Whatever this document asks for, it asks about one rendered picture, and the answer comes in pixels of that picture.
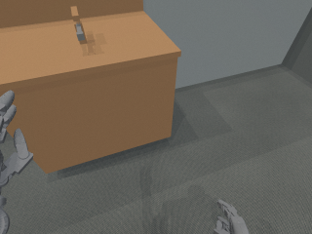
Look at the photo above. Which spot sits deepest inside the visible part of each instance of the robot left hand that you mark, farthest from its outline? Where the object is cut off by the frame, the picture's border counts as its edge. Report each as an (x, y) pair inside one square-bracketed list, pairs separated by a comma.
[(16, 163)]

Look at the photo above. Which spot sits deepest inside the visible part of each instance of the counter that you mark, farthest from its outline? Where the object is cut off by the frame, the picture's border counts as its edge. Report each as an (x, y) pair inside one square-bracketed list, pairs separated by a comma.
[(78, 101)]

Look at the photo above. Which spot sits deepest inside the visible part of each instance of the tap lever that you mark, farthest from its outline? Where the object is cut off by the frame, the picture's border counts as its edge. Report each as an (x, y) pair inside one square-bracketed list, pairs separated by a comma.
[(79, 33)]

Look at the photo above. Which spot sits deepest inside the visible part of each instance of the robot right hand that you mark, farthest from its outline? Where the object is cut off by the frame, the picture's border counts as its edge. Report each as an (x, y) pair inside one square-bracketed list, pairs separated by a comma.
[(236, 224)]

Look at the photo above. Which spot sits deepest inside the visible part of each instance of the robot left forearm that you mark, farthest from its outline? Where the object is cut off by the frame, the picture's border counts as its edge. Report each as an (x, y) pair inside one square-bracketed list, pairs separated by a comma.
[(4, 217)]

